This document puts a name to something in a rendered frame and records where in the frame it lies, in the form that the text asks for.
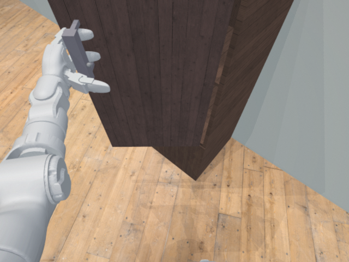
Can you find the robot left upper arm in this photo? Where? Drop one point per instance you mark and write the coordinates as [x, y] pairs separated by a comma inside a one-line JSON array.
[[30, 189]]

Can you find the robot left forearm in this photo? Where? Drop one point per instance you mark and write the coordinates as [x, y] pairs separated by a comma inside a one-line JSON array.
[[47, 122]]

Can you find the handle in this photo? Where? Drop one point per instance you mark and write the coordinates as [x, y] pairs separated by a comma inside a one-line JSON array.
[[76, 50]]

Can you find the cupboard door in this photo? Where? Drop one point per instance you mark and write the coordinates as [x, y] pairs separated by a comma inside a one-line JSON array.
[[160, 59]]

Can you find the left robot hand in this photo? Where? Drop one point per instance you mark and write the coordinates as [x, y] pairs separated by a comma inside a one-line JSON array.
[[57, 62]]

